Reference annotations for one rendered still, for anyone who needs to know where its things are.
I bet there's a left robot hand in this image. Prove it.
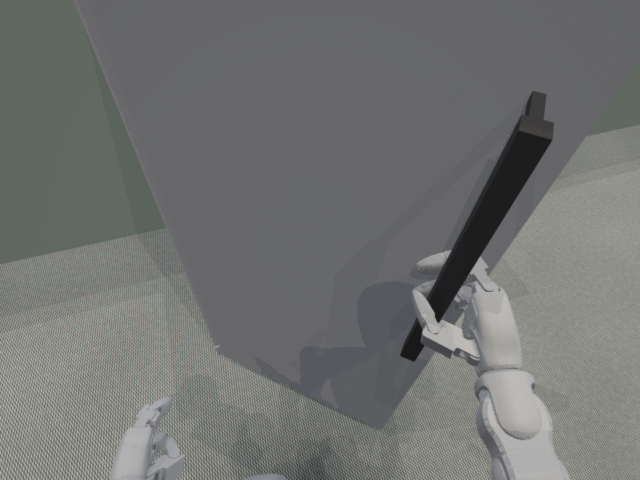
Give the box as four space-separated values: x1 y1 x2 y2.
109 397 185 480

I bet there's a right robot hand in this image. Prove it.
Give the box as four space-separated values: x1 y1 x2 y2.
412 250 523 377

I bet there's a handle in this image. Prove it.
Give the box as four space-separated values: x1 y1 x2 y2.
400 91 554 362

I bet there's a fridge door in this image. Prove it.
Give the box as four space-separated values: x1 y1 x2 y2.
88 0 640 430

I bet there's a robot right forearm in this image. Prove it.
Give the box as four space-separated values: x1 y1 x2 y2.
474 369 571 480

